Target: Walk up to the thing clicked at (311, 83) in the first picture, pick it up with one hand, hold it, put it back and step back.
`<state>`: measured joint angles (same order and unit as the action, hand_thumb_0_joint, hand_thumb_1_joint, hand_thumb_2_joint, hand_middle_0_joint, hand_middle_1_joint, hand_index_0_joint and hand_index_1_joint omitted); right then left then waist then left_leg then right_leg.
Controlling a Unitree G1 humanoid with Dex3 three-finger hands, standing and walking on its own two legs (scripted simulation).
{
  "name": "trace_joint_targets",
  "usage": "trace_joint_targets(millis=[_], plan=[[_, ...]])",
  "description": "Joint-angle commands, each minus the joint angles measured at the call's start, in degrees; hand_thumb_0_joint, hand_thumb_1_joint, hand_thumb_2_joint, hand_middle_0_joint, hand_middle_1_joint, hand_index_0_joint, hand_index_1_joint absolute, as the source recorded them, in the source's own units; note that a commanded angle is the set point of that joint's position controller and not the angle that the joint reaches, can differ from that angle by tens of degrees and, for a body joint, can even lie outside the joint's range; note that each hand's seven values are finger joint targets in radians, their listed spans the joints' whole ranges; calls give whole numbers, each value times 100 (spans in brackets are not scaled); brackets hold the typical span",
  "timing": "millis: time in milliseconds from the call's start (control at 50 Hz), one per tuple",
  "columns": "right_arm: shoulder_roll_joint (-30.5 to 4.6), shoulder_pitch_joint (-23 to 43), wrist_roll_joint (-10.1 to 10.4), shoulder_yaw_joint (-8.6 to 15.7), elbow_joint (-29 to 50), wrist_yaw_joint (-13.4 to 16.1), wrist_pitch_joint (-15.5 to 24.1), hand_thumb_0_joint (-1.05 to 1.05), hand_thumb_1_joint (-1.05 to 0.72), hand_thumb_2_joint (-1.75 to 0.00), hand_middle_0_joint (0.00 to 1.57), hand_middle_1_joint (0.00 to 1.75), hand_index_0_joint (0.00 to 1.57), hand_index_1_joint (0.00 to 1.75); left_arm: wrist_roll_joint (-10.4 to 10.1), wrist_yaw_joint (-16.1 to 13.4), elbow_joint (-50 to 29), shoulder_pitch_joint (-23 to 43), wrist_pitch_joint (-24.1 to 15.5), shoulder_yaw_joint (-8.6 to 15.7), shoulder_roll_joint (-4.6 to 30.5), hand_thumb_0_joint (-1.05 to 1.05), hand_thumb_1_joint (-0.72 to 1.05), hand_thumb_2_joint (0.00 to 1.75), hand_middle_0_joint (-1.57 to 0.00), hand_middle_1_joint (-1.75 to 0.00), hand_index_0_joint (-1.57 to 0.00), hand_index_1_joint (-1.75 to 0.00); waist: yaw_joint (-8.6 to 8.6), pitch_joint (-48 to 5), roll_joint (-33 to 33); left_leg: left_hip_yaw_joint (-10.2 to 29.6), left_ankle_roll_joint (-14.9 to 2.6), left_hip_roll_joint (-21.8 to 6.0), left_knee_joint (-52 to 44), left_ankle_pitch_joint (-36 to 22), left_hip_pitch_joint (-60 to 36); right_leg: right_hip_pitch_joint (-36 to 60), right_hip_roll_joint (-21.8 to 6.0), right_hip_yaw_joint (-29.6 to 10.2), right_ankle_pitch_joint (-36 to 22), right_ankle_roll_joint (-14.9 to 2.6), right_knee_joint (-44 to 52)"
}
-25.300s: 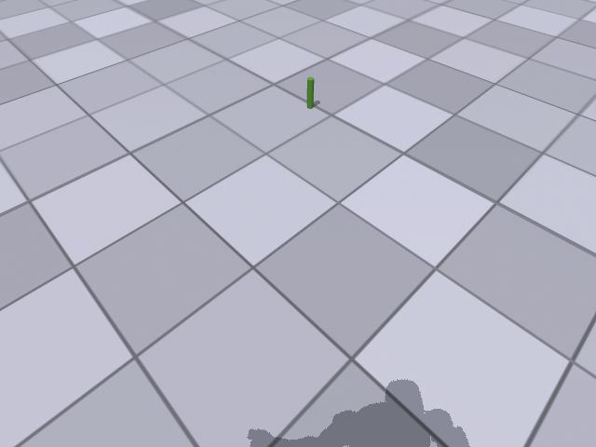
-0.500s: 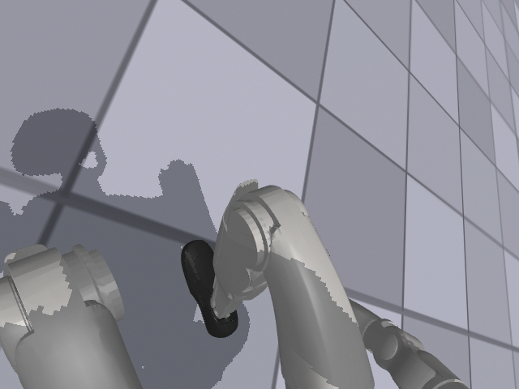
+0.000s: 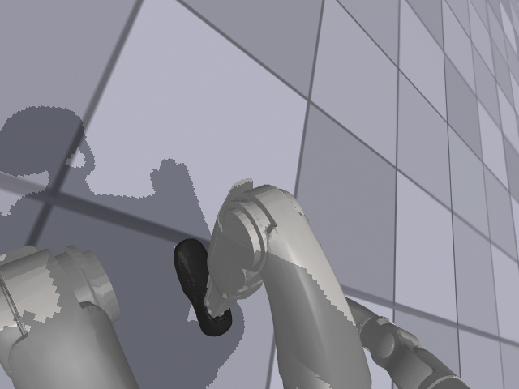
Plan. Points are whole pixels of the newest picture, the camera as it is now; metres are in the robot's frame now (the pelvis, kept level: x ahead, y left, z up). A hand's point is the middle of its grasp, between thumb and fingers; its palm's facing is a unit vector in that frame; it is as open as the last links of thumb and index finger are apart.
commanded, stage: open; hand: left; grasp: from the side
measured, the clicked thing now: out of the picture +0.48 +0.27 -0.21
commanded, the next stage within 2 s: withdraw in 0.24 s
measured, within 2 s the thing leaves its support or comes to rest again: neither
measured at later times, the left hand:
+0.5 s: hand out of the picture +0.48 +0.26 -0.18, palm faces +0.29 -0.96 +0.00, open 13.0 cm
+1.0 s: hand out of the picture +0.44 +0.36 -0.10, palm faces +0.22 -0.94 -0.24, open 16.9 cm
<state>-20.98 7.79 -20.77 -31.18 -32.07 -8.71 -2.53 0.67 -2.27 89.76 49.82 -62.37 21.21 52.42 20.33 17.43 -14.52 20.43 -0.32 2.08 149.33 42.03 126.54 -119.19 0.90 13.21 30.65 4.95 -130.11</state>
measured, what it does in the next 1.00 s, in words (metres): stands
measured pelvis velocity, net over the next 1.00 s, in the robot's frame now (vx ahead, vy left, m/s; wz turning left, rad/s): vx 0.00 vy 0.00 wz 0.06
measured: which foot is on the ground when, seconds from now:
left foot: down 0.00-1.00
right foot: down 0.00-1.00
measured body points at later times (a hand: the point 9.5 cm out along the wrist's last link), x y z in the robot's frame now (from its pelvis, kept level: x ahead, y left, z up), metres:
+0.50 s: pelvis +0.00 +0.00 +0.00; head +0.26 +0.19 +0.31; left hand +0.46 +0.31 -0.18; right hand +0.13 -0.25 -0.03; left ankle +0.08 +0.11 -0.27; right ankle +0.16 -0.13 -0.27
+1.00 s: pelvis +0.00 +0.00 +0.03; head +0.21 +0.17 +0.39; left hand +0.42 +0.40 -0.08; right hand +0.14 -0.25 -0.04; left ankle +0.08 +0.11 -0.27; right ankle +0.16 -0.13 -0.27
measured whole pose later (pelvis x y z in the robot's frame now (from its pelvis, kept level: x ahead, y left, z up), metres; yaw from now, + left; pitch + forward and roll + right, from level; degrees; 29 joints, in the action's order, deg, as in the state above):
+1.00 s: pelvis +0.00 +0.00 +0.03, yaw +4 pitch +25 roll -16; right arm -17.7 -2.3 -8.8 -16.5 -32.8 -6.5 -8.9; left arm 9.3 6.7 69.8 44.0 -33.9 24.9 47.7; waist 13.8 4.1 -6.2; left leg 11.9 -2.5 0.9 141.5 39.9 127.6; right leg -122.0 -0.8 7.3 31.4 2.2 -127.2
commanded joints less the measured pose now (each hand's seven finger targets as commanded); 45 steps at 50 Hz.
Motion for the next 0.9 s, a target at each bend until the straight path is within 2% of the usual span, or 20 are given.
trace_joint_targets(millis=[0,100,120,160,260,320,380,440,460,540,580,660,720,740,760,780,800,820,860,880], plan=[[-2176,-460,-6,656,-57,114,-97,0,-91,-90,20,30,20,30,-132,28,-761,1413,-433,81,471,0,-4,52,-77,-65,-76,-65,842,-3290,3319,-329,190,-425,-2039,-1040,-2430,1858,270,660,-950,-458,620],[-2162,-410,-9,662,-63,131,-106,0,-91,-90,20,30,20,30,-88,62,-759,1419,-429,5,475,0,-13,49,-72,-61,-71,-61,839,-3139,3390,-327,197,-433,-2079,-921,-2430,1731,269,668,-842,-478,631],[-2158,-440,-16,657,-93,130,-107,0,-91,-90,20,30,20,30,-70,60,-768,1501,-435,-62,429,0,-12,49,-71,-60,-70,-60,898,-3065,3405,-324,190,-428,-2078,-945,-2383,1748,266,667,-877,-471,635],[-2130,-407,-16,647,-76,124,-93,0,-91,-90,20,30,20,30,-81,50,-844,1499,-453,-20,538,0,-16,45,-66,-55,-65,-56,795,-3182,3350,-391,166,-412,-2030,-905,-2300,1855,287,636,-832,-477,670],[-2173,-431,-30,664,-78,126,-123,0,-91,-90,20,30,20,30,-55,6,-784,1448,-421,4,434,0,-23,37,-56,-45,-55,-45,840,-3155,3555,-250,253,-469,-2160,-1179,-2685,1680,240,684,-963,-492,569],[-2174,-410,-28,656,-60,122,-131,0,-91,-90,20,30,20,30,-41,9,-781,1475,-410,28,511,0,-30,35,-51,-41,-50,-42,864,-3143,3509,-295,222,-446,-2125,-970,-2556,1686,260,688,-839,-484,633],[-2160,-408,-27,643,-54,118,-143,0,-89,-90,20,30,20,30,-57,5,-827,1356,-444,50,511,0,-20,34,-38,-32,-37,-33,803,-3145,3467,-265,221,-450,-2139,-983,-2540,1716,251,692,-845,-480,607],[-2125,-452,0,657,-51,135,-156,0,-89,-90,20,30,20,30,-113,21,-1198,1398,-453,295,842,0,-22,32,-34,-29,-33,-30,621,-3482,3524,-378,199,-444,-2054,-1245,-2588,1965,249,608,-1027,-472,598],[-2159,-498,6,656,-53,151,-170,0,-90,-90,20,30,20,30,-114,36,-1313,1450,-419,407,1040,0,-24,30,-34,-28,-33,-29,637,-3538,3675,-387,206,-457,-2082,-1275,-2624,2029,246,607,-1036,-473,600],[-2126,-627,74,757,-40,185,-288,0,-91,-90,20,30,20,30,-24,101,-1917,1328,-203,866,1639,0,-27,21,-25,-17,-23,-18,343,-3948,4105,-449,253,-496,-2219,-1528,-2870,2071,211,514,-1097,-514,517],[-2126,-725,124,904,-23,213,-359,0,-91,-90,20,30,20,30,5,213,-2317,1307,-24,950,1705,0,-31,17,-21,-13,-19,-14,262,-4128,4367,-493,278,-512,-2336,-1545,-3061,1999,177,454,-1063,-536,523],[-2084,-904,337,1177,54,271,-420,0,-91,-90,20,30,20,30,-163,690,-2382,782,538,870,1228,0,-32,15,-22,-14,-21,-15,165,-4202,4200,-658,231,-484,-2444,-1495,-2788,1931,158,355,-1025,-553,589],[-1993,-1050,552,1350,18,330,-382,0,-90,-90,20,30,20,30,-301,1172,-2428,747,981,215,452,0,-33,16,-25,-18,-24,-18,320,-3864,3645,-690,134,-456,-2455,-1129,-2371,1534,156,344,-813,-562,713],[-1953,-1020,636,1374,-4,349,-376,0,-89,-90,20,30,20,30,-336,1307,-2136,653,1143,-55,137,0,-34,16,-24,-18,-24,-17,366,-3553,3395,-654,89,-444,-2511,-772,-2137,1293,140,355,-542,-561,775],[-1961,-1085,703,1410,46,361,-360,0,-88,-89,20,30,20,30,-381,1377,-2122,756,1251,-86,99,0,-38,16,-23,-18,-23,-17,426,-3459,3172,-616,41,-426,-2551,-517,-1978,1235,123,360,-386,-548,835],[-1960,-1123,751,1456,33,372,-350,0,-84,-90,20,30,20,30,-419,1405,-2170,783,1325,59,223,0,-46,10,-15,-10,-15,-9,338,-3457,3016,-614,14,-403,-2537,-394,-1855,1237,117,346,-321,-539,867],[-1725,-1284,866,1710,-77,330,-433,0,-92,-93,20,30,20,30,376,1064,-1891,639,1644,431,978,0,-54,10,-10,-8,-9,-9,-251,-3950,3478,-784,88,-395,-2786,-602,-2340,1117,84,202,-281,-596,897],[-1717,-1344,918,1760,-19,302,-483,0,-98,-93,20,30,20,30,367,975,-2090,1046,1802,98,554,0,-61,10,-10,-9,-9,-10,-37,-3998,3542,-736,103,-427,-2834,-516,-2368,919,93,222,-204,-606,838],[-1664,-1515,1050,1897,-27,291,-593,0,-98,-93,20,30,20,30,453,913,-2512,1182,2009,238,709,0,-61,12,-10,-10,-8,-12,-180,-4311,3638,-717,99,-414,-3019,-348,-2562,897,56,173,-81,-609,861],[-1626,-1600,1104,1968,-8,301,-640,0,-99,-93,20,30,20,30,538,861,-2943,1398,2134,454,1165,0,-61,12,-10,-10,-9,-12,-379,-4652,3894,-816,101,-394,-3094,-358,-2692,1018,47,81,-52,-622,880]])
